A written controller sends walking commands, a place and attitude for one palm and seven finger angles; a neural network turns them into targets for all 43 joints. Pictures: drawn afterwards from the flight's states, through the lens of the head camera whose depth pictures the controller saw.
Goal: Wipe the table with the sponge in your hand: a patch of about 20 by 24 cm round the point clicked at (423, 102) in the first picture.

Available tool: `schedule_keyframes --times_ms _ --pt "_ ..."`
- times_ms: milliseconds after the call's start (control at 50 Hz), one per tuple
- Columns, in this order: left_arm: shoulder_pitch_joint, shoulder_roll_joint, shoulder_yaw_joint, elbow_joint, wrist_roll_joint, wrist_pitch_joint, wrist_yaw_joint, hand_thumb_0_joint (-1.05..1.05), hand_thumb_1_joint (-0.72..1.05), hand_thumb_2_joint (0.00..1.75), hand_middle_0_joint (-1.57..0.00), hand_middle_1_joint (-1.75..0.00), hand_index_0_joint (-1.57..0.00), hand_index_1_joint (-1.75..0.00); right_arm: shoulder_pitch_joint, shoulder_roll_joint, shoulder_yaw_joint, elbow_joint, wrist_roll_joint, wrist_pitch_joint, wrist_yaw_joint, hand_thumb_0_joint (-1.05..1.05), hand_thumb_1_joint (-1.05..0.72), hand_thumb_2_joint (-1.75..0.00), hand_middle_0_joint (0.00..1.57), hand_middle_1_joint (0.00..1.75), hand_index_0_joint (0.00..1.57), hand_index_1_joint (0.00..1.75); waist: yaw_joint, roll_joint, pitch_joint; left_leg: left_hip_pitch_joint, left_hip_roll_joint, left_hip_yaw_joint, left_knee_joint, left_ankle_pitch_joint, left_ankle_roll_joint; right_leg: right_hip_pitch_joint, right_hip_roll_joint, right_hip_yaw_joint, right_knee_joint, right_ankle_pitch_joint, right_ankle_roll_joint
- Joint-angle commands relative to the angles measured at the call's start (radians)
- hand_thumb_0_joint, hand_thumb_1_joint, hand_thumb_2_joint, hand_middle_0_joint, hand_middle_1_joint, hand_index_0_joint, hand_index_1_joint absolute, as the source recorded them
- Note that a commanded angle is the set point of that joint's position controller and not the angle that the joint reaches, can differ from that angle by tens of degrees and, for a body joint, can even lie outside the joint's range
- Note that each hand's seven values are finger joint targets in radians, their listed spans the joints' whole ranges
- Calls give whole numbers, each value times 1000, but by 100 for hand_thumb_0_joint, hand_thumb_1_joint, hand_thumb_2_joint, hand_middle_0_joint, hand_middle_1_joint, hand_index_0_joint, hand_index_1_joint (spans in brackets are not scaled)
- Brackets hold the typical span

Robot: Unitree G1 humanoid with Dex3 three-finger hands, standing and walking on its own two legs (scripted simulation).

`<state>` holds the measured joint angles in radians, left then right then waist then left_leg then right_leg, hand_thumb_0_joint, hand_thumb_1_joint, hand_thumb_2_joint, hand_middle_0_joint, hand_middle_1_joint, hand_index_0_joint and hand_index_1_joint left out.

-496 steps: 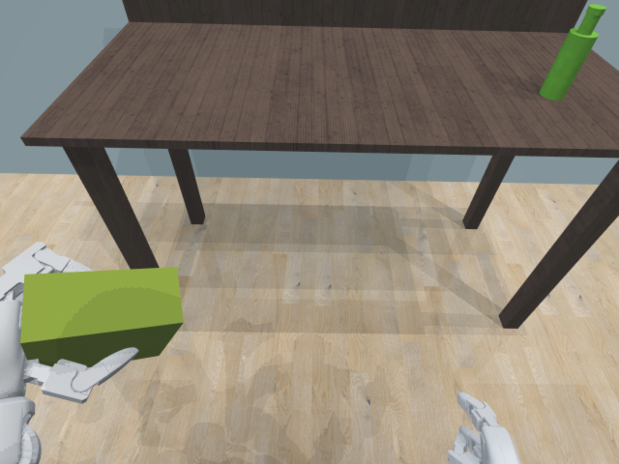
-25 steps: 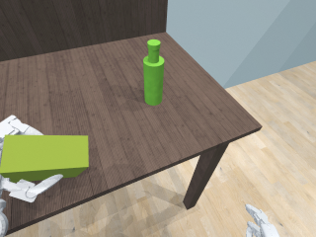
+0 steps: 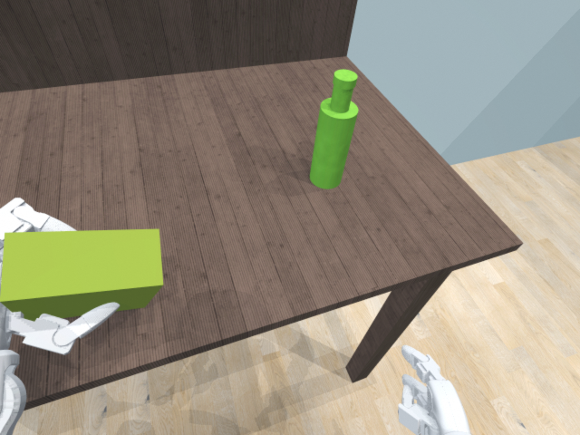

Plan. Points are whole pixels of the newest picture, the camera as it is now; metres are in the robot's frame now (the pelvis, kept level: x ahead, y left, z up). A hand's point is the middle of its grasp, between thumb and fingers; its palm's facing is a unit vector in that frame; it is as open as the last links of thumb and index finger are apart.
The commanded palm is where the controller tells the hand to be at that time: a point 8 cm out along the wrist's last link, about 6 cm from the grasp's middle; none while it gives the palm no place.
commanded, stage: come to a stop and stand still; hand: left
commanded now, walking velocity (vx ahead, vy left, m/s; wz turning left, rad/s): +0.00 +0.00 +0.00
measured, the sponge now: (110, 276) +0.24 +0.22 +0.15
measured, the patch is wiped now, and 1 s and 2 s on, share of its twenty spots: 0.00 0.00 0.00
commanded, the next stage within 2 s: look again from close up in 0.02 s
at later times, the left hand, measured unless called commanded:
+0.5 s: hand (80, 271) +0.23 +0.24 +0.17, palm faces +0.36 -0.86 -0.37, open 9.9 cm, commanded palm +0.16 +0.28 +0.18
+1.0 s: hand (67, 255) +0.23 +0.25 +0.18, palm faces +0.42 -0.62 -0.66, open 9.9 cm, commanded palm +0.19 +0.26 +0.22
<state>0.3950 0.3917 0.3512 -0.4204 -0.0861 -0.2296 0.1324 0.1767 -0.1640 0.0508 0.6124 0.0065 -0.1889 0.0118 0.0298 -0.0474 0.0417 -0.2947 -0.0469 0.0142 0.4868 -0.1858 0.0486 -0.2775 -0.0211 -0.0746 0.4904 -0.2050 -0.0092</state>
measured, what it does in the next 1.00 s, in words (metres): stands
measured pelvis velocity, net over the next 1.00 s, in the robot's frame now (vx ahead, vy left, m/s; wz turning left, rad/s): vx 0.02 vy -0.04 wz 0.01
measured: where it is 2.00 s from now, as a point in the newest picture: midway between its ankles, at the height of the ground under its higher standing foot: outside the picture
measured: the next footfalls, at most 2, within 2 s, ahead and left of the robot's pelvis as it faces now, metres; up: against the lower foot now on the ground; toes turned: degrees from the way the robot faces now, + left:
none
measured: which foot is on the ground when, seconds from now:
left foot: down 0.00-1.00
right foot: down 0.00-1.00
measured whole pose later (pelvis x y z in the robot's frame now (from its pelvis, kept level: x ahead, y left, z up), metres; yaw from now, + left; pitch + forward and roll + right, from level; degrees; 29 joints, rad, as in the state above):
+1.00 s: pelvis +0.02 -0.04 -0.01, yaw +1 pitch -1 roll +0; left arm 0.29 0.56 0.37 -0.46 0.09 0.19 0.05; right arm 0.10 -0.26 0.06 0.59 0.01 -0.03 -0.09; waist 0.10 0.05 -0.01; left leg -0.31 0.00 -0.02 0.63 -0.29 -0.01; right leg -0.28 0.03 -0.10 0.62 -0.32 -0.07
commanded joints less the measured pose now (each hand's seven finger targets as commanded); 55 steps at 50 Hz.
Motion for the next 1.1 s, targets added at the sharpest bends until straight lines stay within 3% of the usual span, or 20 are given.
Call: schedule_keyframes --times_ms 0,440,460,480,500,520,540,560,600,660,720,760,780,820,860,880,960,1000,1060,1080 --pt "-112 168 101 -254 -8 -62 17 0 10 130 -120 -160 -120 -160 -72 -167 -72 -145 12 -44 -16 0 -90 -90 20 30 20 30 -15 143 -144 39 140 -168 -147 -55 -39 67 -71 96 -65 17 -19" --pt "-31 138 105 -281 9 -20 17 0 10 130 -120 -160 -120 -160 -91 -170 -77 -190 20 -6 -52 0 -90 -90 20 30 20 30 -26 97 -142 82 137 -125 -121 -26 -33 104 -85 123 -138 60 -21" --pt "-955 947 376 -661 71 -196 19 0 10 130 -120 -160 -120 -160 91 -219 84 -279 101 46 -136 0 -90 -90 20 30 20 30 -108 260 -177 -150 120 -148 -125 -379 22 191 4 104 -11 -132 71" --pt "-563 426 273 -92 116 31 -15 0 10 130 -120 -160 -120 -160 -97 -153 -75 -186 -25 34 -100 0 -90 -90 20 30 20 30 86 334 -345 105 39 -38 -76 -67 -52 135 23 46 12 -21 -37" --pt "-400 323 159 -4 20 124 -23 0 10 130 -120 -160 -120 -160 -99 -207 -70 -210 -12 27 -48 0 -90 -90 20 30 20 30 52 253 -254 81 46 -83 -85 33 -92 68 32 -16 14 12 -50" --pt "-424 267 167 -85 0 157 -55 0 10 130 -120 -160 -120 -160 -134 -233 -65 -208 -13 23 -42 0 -90 -90 20 30 20 30 47 171 -217 136 61 -73 -87 -45 -79 29 38 -1 -8 12 -37" --pt "-301 279 168 -32 -26 217 -83 0 10 130 -120 -160 -120 -160 -148 -221 -62 -194 11 29 -48 0 -90 -90 20 30 20 30 65 201 -207 140 53 -62 -94 -82 -60 46 35 6 -18 9 -38" --pt "-221 198 96 1 -41 291 -111 0 10 130 -120 -160 -120 -160 -224 -219 -38 -212 34 40 -38 0 -90 -90 20 30 20 30 65 191 -156 102 51 -57 -92 -161 -59 28 32 11 -14 -21 -38" --pt "-214 254 77 -104 22 343 -131 0 10 130 -120 -160 -120 -160 -198 -226 -34 -211 31 52 -31 0 -90 -90 20 30 20 30 49 116 -82 56 58 -66 -101 -146 -37 9 26 -4 -17 -10 -30" --pt "-207 329 128 -251 71 360 -137 0 10 130 -120 -160 -120 -160 -252 -222 -27 -246 38 74 -29 0 -90 -90 20 30 20 30 33 70 -129 60 52 -57 -73 -220 -23 -26 38 9 2 -96 -13" --pt "-198 348 192 -315 72 274 -108 0 10 130 -120 -160 -120 -160 -223 -207 -34 -237 2 64 -51 0 -90 -90 20 30 20 30 41 41 -149 66 54 -56 -27 -142 -24 -46 43 -1 13 -87 -8" --pt "-246 427 258 -370 82 236 -67 0 10 130 -120 -160 -120 -160 -242 -205 -37 -229 4 63 -61 0 -90 -90 20 30 20 30 50 138 -202 70 47 -46 -7 -179 -29 -54 42 17 26 -122 -7" --pt "-281 399 224 -398 103 218 -40 0 10 130 -120 -160 -120 -160 -222 -182 -34 -234 -6 57 -64 0 -90 -90 20 30 20 30 59 185 -211 62 43 -47 4 -114 -33 -35 34 12 28 -91 -18" --pt "-191 369 211 -305 123 233 -14 0 10 130 -120 -160 -120 -160 -188 -194 -46 -192 -7 66 -73 0 -90 -90 20 30 20 30 47 179 -192 57 52 -36 26 -54 -32 -46 32 18 25 -44 -15" --pt "-252 421 220 -248 149 291 -10 0 10 130 -120 -160 -120 -160 -206 -203 -44 -180 4 88 -84 0 -90 -90 20 30 20 30 33 187 -179 45 45 -26 38 -63 -31 -48 24 42 5 -59 -12" --pt "-284 391 171 -235 163 318 -19 0 10 130 -120 -160 -120 -160 -203 -197 -42 -183 3 99 -92 0 -90 -90 20 30 20 30 33 171 -175 38 45 -22 44 -33 -27 -29 13 45 -7 -38 -13" --pt "-347 439 123 -228 200 413 -99 0 10 130 -120 -160 -120 -160 -254 -202 -29 -197 26 112 -119 0 -90 -90 20 30 20 30 28 166 -202 81 37 -8 66 9 -18 -12 3 84 -24 -5 -5" --pt "-303 429 102 -237 214 415 -136 0 10 130 -120 -160 -120 -160 -219 -195 -31 -203 19 104 -130 0 -90 -90 20 30 20 30 39 93 -203 81 49 -13 77 57 -13 14 -8 92 -24 63 1" --pt "-285 518 181 -260 223 408 -175 0 10 130 -120 -160 -120 -160 -248 -195 -31 -212 35 93 -134 0 -90 -90 20 30 20 30 59 70 -229 90 48 -10 82 86 -15 44 -8 110 -25 92 6" --pt "-295 500 169 -293 228 396 -175 0 10 130 -120 -160 -120 -160 -221 -185 -30 -222 24 92 -133 0 -90 -90 20 30 20 30 69 81 -231 83 51 -14 90 119 -15 61 -18 101 -22 143 3"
